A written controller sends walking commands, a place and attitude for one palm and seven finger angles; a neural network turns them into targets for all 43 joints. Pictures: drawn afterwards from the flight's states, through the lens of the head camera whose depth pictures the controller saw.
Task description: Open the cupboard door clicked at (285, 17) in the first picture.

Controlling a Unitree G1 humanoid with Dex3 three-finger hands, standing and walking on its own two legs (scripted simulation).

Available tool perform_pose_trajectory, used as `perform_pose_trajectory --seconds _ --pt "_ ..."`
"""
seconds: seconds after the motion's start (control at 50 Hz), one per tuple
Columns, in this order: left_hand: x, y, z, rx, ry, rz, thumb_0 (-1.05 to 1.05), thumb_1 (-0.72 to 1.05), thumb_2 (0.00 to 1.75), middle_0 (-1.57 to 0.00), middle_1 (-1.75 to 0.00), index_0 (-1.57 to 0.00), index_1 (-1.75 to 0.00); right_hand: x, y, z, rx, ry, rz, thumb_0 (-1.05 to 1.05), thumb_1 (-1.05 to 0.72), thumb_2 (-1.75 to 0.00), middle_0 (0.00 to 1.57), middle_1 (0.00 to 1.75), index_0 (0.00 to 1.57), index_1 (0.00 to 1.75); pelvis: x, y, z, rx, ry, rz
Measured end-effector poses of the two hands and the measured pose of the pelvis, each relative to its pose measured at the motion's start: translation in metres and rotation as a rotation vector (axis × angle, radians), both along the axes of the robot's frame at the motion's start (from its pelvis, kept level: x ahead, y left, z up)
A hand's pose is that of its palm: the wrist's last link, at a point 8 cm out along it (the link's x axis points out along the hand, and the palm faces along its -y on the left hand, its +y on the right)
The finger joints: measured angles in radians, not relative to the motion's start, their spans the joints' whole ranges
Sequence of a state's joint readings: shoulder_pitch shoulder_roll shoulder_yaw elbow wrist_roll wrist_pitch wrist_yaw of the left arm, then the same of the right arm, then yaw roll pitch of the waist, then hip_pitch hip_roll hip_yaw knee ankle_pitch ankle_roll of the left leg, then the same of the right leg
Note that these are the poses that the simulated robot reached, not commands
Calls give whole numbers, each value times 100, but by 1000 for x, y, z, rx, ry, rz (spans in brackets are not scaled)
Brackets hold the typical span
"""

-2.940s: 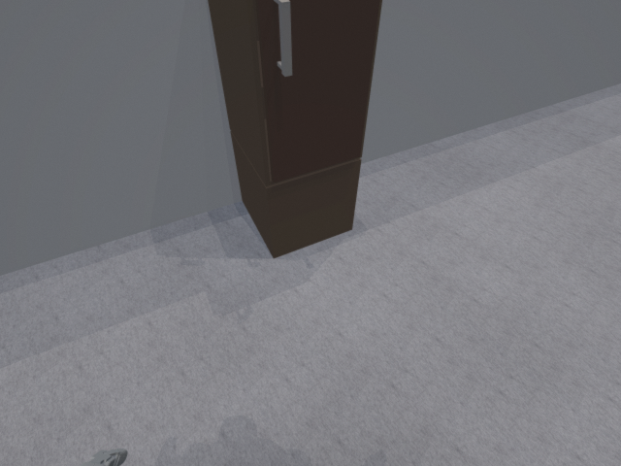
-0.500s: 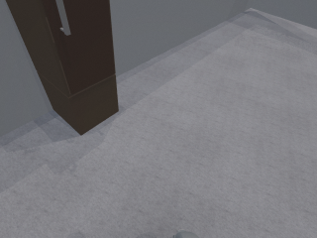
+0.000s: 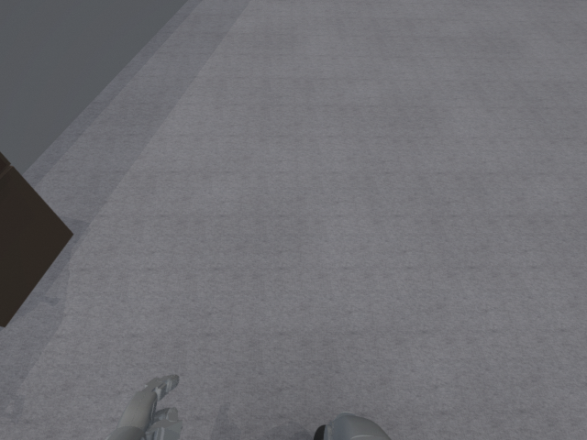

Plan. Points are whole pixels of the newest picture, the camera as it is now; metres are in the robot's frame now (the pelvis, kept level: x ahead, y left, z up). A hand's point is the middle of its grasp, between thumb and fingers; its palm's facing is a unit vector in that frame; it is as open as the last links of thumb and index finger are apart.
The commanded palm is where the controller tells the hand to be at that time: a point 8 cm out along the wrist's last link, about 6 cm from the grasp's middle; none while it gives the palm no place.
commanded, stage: walk to a spot facing it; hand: left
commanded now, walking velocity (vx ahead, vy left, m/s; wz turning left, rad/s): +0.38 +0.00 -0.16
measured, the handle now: out of the picture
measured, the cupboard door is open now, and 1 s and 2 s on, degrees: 0 0 0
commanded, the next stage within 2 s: turn to face it in 1.02 s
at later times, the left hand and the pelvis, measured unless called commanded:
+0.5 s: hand (158, 408) +0.19 +0.21 -0.18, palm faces +0.00 -0.99 -0.14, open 7.3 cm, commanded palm none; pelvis +0.23 +0.03 +0.01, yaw -6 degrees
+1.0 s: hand (222, 209) +0.57 +0.14 -0.15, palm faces -0.27 -0.95 -0.17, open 7.4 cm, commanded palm none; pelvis +0.44 -0.01 +0.01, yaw -14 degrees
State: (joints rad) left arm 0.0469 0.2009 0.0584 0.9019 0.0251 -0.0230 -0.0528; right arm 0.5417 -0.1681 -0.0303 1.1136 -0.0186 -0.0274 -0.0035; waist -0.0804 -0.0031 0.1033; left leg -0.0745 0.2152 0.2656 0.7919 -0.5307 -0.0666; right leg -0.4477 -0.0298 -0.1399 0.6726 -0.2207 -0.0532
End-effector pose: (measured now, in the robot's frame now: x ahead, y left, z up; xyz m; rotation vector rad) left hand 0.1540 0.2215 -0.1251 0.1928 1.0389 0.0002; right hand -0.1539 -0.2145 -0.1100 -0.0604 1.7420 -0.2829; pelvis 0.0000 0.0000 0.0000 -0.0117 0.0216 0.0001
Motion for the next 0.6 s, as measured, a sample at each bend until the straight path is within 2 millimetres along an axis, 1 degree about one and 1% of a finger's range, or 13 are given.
perform_pose_trajectory --seconds 0.02,0.06,0.14,0.2,0.24,0.3,0.36,0.42,0.46,0.5,0.54,0.56,0.6 --pt "10 -6 1 -1 -14 4 0 91 90 -20 -30 -20 -30 12 -4 -2 3 -4 -6 1 -91 -90 20 30 20 30 8 -4 1 4 -6 -4" --pt "19 -13 5 -2 -12 15 0 91 90 -20 -30 -20 -30 48 -12 -4 -2 -61 -7 1 -91 -90 20 30 20 30 24 -10 6 10 -17 -17" --pt "19 -17 14 17 59 41 -1 91 90 -20 -30 -20 -30 150 -28 -6 -28 -271 28 1 -91 -90 20 30 19 30 58 -14 20 9 -19 -46" --pt "23 -1 22 62 80 74 -3 95 90 -21 -30 -20 -30 227 -32 -4 -32 -424 62 1 -91 -90 20 30 19 30 82 -13 25 1 -17 -59" --pt "23 8 22 77 114 85 -3 95 90 -21 -30 -20 -30 273 -30 -2 -28 -505 82 1 -91 -90 20 30 19 30 99 -10 26 -7 -18 -66" --pt "21 18 16 79 174 109 -2 94 90 -20 -30 -20 -30 336 -22 3 -19 -593 116 1 -92 -90 20 30 19 30 127 -4 25 -19 -20 -74" --pt "17 25 4 60 246 142 -1 93 90 -20 -30 -20 -30 392 -10 8 -14 -646 160 1 -91 -90 20 30 19 30 157 5 21 -32 -23 -75" --pt "17 33 -12 32 327 171 -1 92 90 -20 -30 -20 -30 441 3 8 -29 -679 202 1 -91 -90 20 30 19 30 191 18 12 -39 -28 -77" --pt "22 38 -23 14 387 175 0 91 90 -20 -30 -20 -30 463 10 6 -52 -698 213 0 -91 -90 20 30 19 30 211 27 4 -26 -37 -89" --pt "34 42 -24 4 426 157 0 91 90 -20 -30 -20 -30 471 15 8 -69 -696 195 0 -91 -90 20 30 20 30 226 34 5 -21 -51 -109" --pt "55 45 -20 -4 432 135 0 91 90 -20 -30 -20 -30 467 20 10 -81 -662 156 0 -91 -90 20 30 20 30 242 39 11 -19 -57 -120" --pt "69 46 -17 -8 424 126 0 91 90 -20 -30 -20 -30 462 23 11 -84 -635 137 0 -91 -90 20 30 20 30 250 41 15 -18 -58 -122" --pt "98 47 -12 -15 396 109 0 91 90 -20 -30 -19 -30 452 21 15 -115 -582 85 -1 -94 -90 20 30 20 30 265 44 22 -17 -56 -128"
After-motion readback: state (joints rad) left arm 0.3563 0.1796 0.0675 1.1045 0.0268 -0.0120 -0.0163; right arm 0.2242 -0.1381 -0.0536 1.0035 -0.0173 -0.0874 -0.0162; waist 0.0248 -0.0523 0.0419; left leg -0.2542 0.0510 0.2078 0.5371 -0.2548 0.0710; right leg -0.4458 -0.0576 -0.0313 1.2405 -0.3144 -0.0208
